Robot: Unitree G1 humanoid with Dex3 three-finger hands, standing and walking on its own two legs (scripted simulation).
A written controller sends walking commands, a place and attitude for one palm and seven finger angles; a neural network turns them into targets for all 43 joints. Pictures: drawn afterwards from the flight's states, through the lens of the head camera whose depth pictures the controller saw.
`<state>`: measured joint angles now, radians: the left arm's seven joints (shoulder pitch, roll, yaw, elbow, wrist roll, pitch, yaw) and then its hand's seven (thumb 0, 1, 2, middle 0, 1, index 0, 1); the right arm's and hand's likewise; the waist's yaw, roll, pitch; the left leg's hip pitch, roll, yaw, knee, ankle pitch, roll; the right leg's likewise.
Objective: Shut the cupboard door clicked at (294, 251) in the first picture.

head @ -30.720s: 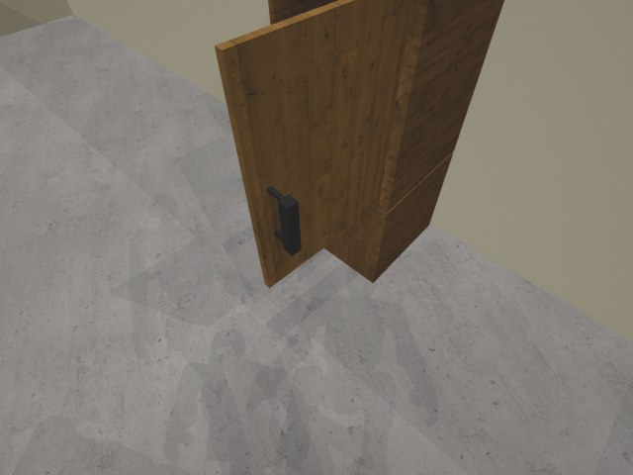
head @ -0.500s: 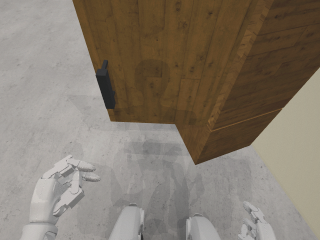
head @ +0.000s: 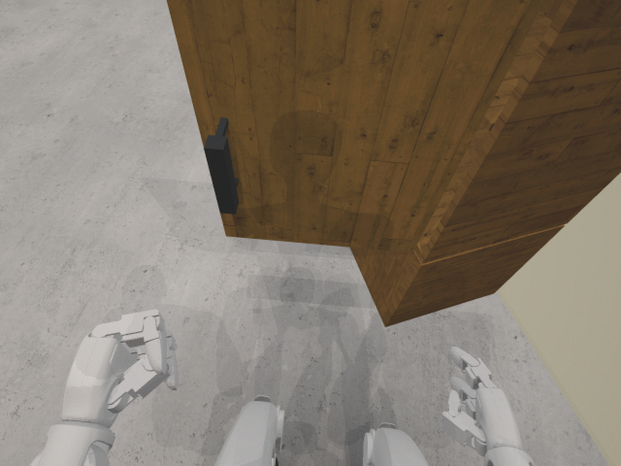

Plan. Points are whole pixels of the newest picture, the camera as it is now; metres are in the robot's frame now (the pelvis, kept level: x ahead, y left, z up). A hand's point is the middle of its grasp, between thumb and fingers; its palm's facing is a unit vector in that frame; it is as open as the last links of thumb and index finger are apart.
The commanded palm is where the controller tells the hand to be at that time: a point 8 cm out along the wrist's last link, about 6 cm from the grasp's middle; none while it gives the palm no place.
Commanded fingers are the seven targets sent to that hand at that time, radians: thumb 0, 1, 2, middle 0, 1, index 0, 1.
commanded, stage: raise the hand and make a fist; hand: left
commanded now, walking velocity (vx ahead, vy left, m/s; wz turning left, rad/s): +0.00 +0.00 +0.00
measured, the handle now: (226, 167) +0.53 +0.19 +0.03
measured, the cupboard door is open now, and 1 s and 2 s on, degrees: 68 68 68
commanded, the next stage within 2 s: bring the fist close to the handle in 0.54 s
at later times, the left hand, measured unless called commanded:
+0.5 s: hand (182, 355) +0.23 +0.17 +0.05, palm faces +0.01 -1.00 -0.03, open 3.1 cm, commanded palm +0.21 +0.22 +0.05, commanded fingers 0.00 0.90 0.90 -1.30 -1.50 -1.30 -1.50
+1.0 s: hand (207, 311) +0.28 +0.16 +0.04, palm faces -0.03 -1.00 -0.02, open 3.1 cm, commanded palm +0.28 +0.21 +0.04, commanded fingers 0.00 0.90 0.90 -1.30 -1.50 -1.30 -1.50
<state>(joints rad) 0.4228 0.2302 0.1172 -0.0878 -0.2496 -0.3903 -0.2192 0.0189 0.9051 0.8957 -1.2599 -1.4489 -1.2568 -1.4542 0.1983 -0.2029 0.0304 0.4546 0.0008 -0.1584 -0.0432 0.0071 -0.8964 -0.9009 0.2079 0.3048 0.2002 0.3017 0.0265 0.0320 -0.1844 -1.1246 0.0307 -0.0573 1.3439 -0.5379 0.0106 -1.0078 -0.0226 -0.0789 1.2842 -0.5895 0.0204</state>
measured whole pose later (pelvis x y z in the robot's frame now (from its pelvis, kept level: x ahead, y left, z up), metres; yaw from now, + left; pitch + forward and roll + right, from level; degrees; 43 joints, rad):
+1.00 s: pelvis +0.00 -0.01 -0.01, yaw +0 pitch +20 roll -3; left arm 0.13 0.23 0.13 0.11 -0.25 -0.37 -0.21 0.02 0.90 0.90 -1.30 -1.50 -1.30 -1.50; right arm 0.23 -0.24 0.01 0.52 0.01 -0.14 -0.05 0.01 -0.90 -0.90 0.21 0.30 0.20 0.30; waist 0.00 0.04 -0.18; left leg -1.16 0.04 -0.05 1.36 -0.54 -0.01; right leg -1.07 -0.01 -0.07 1.33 -0.60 0.00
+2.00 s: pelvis +0.00 -0.01 +0.00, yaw -2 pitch +24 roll -2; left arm -0.45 0.25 0.26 0.77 -0.16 -0.53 -0.15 0.02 0.90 0.90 -1.30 -1.50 -1.30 -1.50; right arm 0.29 -0.25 -0.02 0.64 -0.01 -0.01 -0.02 0.00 -0.90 -0.90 0.21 0.30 0.20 0.30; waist -0.07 0.03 -0.17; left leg -1.21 0.05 -0.01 1.31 -0.52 -0.01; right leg -1.14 -0.01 -0.03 1.31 -0.58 0.01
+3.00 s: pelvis -0.01 +0.00 -0.03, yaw -3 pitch +29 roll -5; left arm -0.95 0.49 0.33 1.16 -0.09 -0.43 -0.35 0.02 0.91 0.90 -1.30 -1.50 -1.30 -1.50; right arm 0.33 -0.27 0.02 0.66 -0.01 0.00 0.00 0.00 -0.90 -0.90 0.21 0.30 0.20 0.30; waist -0.19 0.05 -0.16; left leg -1.40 0.06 -0.04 1.42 -0.53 0.01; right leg -1.30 0.01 -0.05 1.37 -0.57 0.02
